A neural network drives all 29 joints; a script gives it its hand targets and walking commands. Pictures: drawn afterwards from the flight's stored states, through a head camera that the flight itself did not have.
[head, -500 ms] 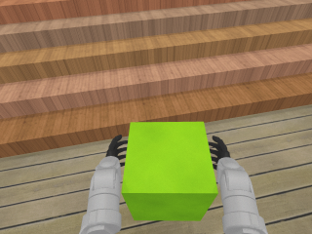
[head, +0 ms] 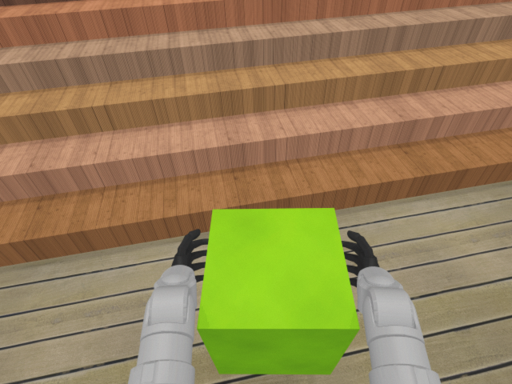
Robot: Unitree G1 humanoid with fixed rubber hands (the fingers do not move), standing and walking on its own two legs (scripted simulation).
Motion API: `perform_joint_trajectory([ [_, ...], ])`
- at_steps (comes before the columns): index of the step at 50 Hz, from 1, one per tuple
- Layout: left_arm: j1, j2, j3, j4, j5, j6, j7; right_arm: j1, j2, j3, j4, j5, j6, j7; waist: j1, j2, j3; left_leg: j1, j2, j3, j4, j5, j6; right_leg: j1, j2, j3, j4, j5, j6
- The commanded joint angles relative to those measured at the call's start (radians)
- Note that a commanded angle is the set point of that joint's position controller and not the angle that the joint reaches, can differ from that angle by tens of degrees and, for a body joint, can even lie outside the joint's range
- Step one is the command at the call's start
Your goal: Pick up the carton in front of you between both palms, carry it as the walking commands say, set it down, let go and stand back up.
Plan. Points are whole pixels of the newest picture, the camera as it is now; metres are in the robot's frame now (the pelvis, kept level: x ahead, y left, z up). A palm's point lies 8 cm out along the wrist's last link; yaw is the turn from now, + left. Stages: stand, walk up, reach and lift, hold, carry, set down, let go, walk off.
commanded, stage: reach and lift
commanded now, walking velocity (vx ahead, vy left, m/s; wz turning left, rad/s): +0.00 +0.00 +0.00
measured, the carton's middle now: (273, 295) +0.29 +0.00 -0.04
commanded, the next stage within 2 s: hold in 0.16 s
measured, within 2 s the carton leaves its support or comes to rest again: neither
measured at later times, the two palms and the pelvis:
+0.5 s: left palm (179, 275) +0.27 +0.15 +0.05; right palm (371, 278) +0.27 -0.15 +0.05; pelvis -0.01 +0.00 +0.00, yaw +0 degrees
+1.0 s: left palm (160, 248) +0.31 +0.18 +0.07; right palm (347, 242) +0.32 -0.12 +0.08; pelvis +0.02 +0.02 -0.01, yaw +1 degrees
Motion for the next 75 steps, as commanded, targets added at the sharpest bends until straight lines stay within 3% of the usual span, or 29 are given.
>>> perform_joint_trajectory([
  [1,-0.415,-0.923,-0.529,-0.04,-0.235,-0.014,-0.228,-0.454,0.924,0.526,-0.075,0.241,-0.035,0.228,-0.001,0.002,-0.261,0.03,-0.09,0.009,-0.045,0.258,0.002,0.12,0.083,0.002,-0.026,0.254,0.003],
  [8,-0.427,-0.928,-0.537,-0.056,-0.243,0.005,-0.222,-0.473,0.908,0.532,-0.094,0.244,-0.019,0.231,-0.003,0.005,-0.247,0.036,-0.087,0.008,-0.05,0.232,-0.001,0.107,0.087,-0.004,-0.029,0.208,-0.001],
  [13,-0.395,-0.924,-0.594,-0.141,-0.282,0.046,-0.211,-0.451,0.899,0.605,-0.185,0.281,0.021,0.225,0.0,0.007,-0.281,0.073,-0.085,-0.002,-0.062,0.292,-0.003,0.14,0.09,-0.001,-0.04,0.263,0.0],
  [20,-0.438,-0.882,-0.519,-0.08,-0.24,0.079,-0.214,-0.485,0.859,0.518,-0.116,0.243,0.053,0.227,-0.003,0.004,-0.137,0.011,-0.077,0.017,-0.086,0.082,0.001,0.082,0.079,-0.01,-0.062,0.062,-0.006],
  [36,-0.533,-0.898,-0.512,-0.041,-0.235,0.063,-0.233,-0.569,0.915,0.524,-0.076,0.241,0.045,0.23,0.004,-0.006,-0.195,0.0,-0.08,0.027,-0.069,0.049,0.011,0.101,0.072,-0.011,-0.05,0.052,0.001],
  [37,-0.57,-0.893,-0.527,-0.068,-0.265,0.071,-0.232,-0.617,0.92,0.548,-0.098,0.266,0.05,0.226,0.001,-0.043,-0.248,-0.1,0.093,0.02,0.017,-0.06,0.019,-0.011,-0.113,-0.001,0.007,-0.093,-0.012],
  [38,-0.581,-0.908,-0.562,-0.088,-0.282,0.083,-0.226,-0.62,0.934,0.565,-0.113,0.283,0.059,0.221,0.007,-0.048,-0.25,-0.148,0.053,0.022,0.031,-0.312,0.015,-0.047,-0.107,0.037,-0.051,-0.394,-0.023],
  [39,-0.564,-0.898,-0.559,-0.092,-0.283,0.089,-0.221,-0.613,0.919,0.569,-0.124,0.294,0.068,0.218,0.006,-0.097,-0.225,-0.231,0.041,0.032,0.073,-0.439,0.009,-0.064,-0.138,0.097,-0.09,-0.584,-0.037],
  [40,-0.575,-0.905,-0.582,-0.13,-0.294,0.095,-0.214,-0.621,0.926,0.594,-0.154,0.312,0.075,0.216,0.009,-0.147,-0.215,-0.279,0.002,0.085,0.171,-0.431,-0.007,-0.094,-0.175,0.16,-0.141,-0.677,-0.06],
  [41,-0.598,-0.905,-0.615,-0.187,-0.319,0.104,-0.205,-0.645,0.928,0.633,-0.2,0.342,0.083,0.213,0.009,-0.205,-0.226,-0.268,-0.015,0.133,0.301,-0.274,-0.016,-0.114,-0.233,0.224,-0.18,-0.627,-0.086],
  [42,-0.6,-0.899,-0.639,-0.222,-0.338,0.122,-0.193,-0.672,0.921,0.672,-0.247,0.367,0.1,0.208,0.008,-0.176,-0.25,-0.265,0.015,0.138,0.265,-0.178,-0.012,-0.096,-0.251,0.21,-0.142,-0.508,-0.113],
  [45,-0.511,-0.837,-0.689,-0.273,-0.358,0.206,-0.155,-0.611,0.894,0.721,-0.279,0.422,0.176,0.195,0.008,-0.055,-0.347,-0.069,0.0,0.164,0.046,-0.172,0.009,-0.189,-0.165,0.061,-0.015,-0.442,-0.097],
  [46,-0.51,-0.813,-0.698,-0.294,-0.365,0.238,-0.147,-0.579,0.878,0.725,-0.275,0.433,0.208,0.191,-0.006,0.039,-0.365,0.063,0.099,0.023,-0.052,-0.243,0.039,-0.31,-0.11,-0.021,0.156,-0.412,-0.067],
  [47,-0.534,-0.799,-0.722,-0.333,-0.379,0.273,-0.143,-0.557,0.852,0.726,-0.281,0.44,0.237,0.183,-0.025,0.263,-0.327,0.145,0.301,-0.314,-0.179,-0.462,0.124,-0.525,-0.016,-0.159,0.402,-0.359,-0.011],
  [48,-0.588,-0.811,-0.756,-0.377,-0.424,0.31,-0.146,-0.574,0.847,0.73,-0.335,0.446,0.267,0.173,-0.023,0.254,-0.233,0.134,0.375,-0.405,-0.218,-0.449,0.192,-0.65,-0.062,-0.14,0.447,-0.311,-0.013],
  [49,-0.589,-0.831,-0.76,-0.354,-0.456,0.345,-0.151,-0.582,0.823,0.721,-0.355,0.444,0.305,0.163,-0.022,0.161,-0.193,0.119,0.387,-0.415,-0.22,-0.376,0.216,-0.697,-0.08,-0.126,0.467,-0.32,-0.017],
  [50,-0.606,-0.851,-0.778,-0.375,-0.496,0.369,-0.157,-0.591,0.809,0.715,-0.386,0.446,0.332,0.15,-0.022,0.101,-0.194,0.107,0.379,-0.377,-0.22,-0.295,0.217,-0.683,-0.09,-0.129,0.465,-0.312,-0.018],
  [51,-0.604,-0.857,-0.797,-0.393,-0.528,0.387,-0.16,-0.591,0.807,0.729,-0.426,0.464,0.354,0.14,-0.02,0.088,-0.224,0.109,0.357,-0.29,-0.219,-0.234,0.198,-0.644,-0.093,-0.136,0.432,-0.278,-0.015],
  [54,-0.573,-0.893,-0.844,-0.471,-0.582,0.429,-0.152,-0.573,0.832,0.784,-0.535,0.534,0.407,0.133,-0.029,0.161,-0.285,0.135,0.268,-0.094,-0.191,-0.063,0.148,-0.56,-0.063,-0.197,0.327,-0.122,-0.006],
  [59,-0.409,-0.877,-0.812,-0.543,-0.563,0.512,-0.136,-0.43,0.847,0.803,-0.595,0.555,0.493,0.147,-0.027,0.155,-0.303,0.065,0.231,0.036,-0.107,0.109,0.137,-0.352,-0.024,-0.28,0.12,-0.024,0.002],
  [61,-0.357,-0.867,-0.794,-0.566,-0.542,0.535,-0.135,-0.398,0.854,0.807,-0.61,0.56,0.516,0.155,-0.009,0.076,-0.354,-0.091,0.19,0.131,0.087,0.233,0.094,-0.03,-0.008,-0.32,0.021,0.039,-0.014],
  [62,-0.333,-0.863,-0.79,-0.582,-0.533,0.542,-0.134,-0.397,0.853,0.808,-0.623,0.568,0.525,0.159,0.007,0.027,-0.406,-0.25,0.165,0.167,0.228,0.217,0.057,0.185,-0.089,-0.23,0.037,-0.001,-0.042],
  [63,-0.305,-0.848,-0.787,-0.6,-0.521,0.55,-0.134,-0.409,0.858,0.816,-0.651,0.58,0.537,0.165,0.027,-0.157,-0.461,-0.462,0.107,0.225,0.5,-0.042,0.007,0.345,-0.336,0.126,-0.047,-0.211,-0.125],
  [64,-0.331,-0.809,-0.774,-0.6,-0.509,0.552,-0.128,-0.474,0.857,0.841,-0.674,0.601,0.552,0.171,0.039,-0.304,-0.399,-0.737,0.015,0.212,0.683,-0.31,0.001,0.431,-0.491,0.418,-0.13,-0.19,-0.243],
  [65,-0.35,-0.863,-0.783,-0.588,-0.514,0.556,-0.128,-0.502,0.845,0.832,-0.669,0.612,0.558,0.174,0.032,-0.212,-0.388,-0.763,0.081,0.126,0.795,-0.304,0.029,0.342,-0.506,0.433,-0.14,-0.176,-0.264],
  [67,-0.432,-0.886,-0.8,-0.657,-0.551,0.558,-0.126,-0.561,0.859,0.836,-0.696,0.641,0.558,0.178,0.024,-0.06,-0.336,-0.735,0.149,0.097,0.809,-0.218,0.042,0.181,-0.44,0.293,-0.175,-0.184,-0.215],
  [68,-0.476,-0.892,-0.811,-0.688,-0.571,0.562,-0.125,-0.561,0.871,0.834,-0.695,0.647,0.556,0.176,0.02,-0.022,-0.342,-0.695,0.171,0.094,0.74,-0.148,0.038,0.143,-0.41,0.206,-0.205,-0.216,-0.18],
  [70,-0.484,-0.878,-0.816,-0.697,-0.594,0.573,-0.126,-0.513,0.876,0.818,-0.679,0.628,0.557,0.161,0.019,-0.066,-0.355,-0.638,0.153,0.148,0.625,-0.066,0.022,0.115,-0.358,0.056,-0.22,-0.124,-0.154],
  [75,-0.393,-0.863,-0.828,-0.637,-0.606,0.582,-0.155,-0.378,0.883,0.786,-0.603,0.542,0.551,0.135,0.023,-0.116,-0.291,-0.573,0.095,0.249,0.29,0.061,0.006,0.133,-0.276,-0.133,-0.189,0.165,-0.131],
])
